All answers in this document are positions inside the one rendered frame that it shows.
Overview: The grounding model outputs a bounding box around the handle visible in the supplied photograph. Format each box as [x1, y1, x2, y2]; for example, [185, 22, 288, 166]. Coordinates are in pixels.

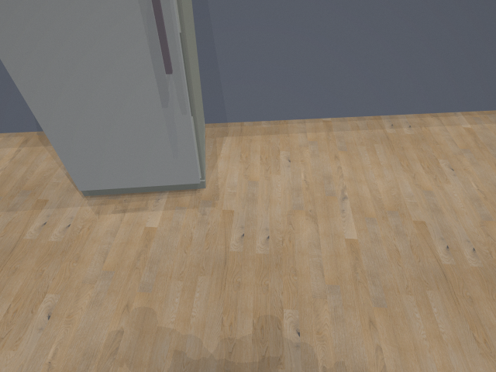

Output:
[152, 0, 173, 74]

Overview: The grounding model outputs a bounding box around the fridge door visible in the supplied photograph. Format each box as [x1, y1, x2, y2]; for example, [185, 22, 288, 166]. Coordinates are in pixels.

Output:
[0, 0, 200, 191]

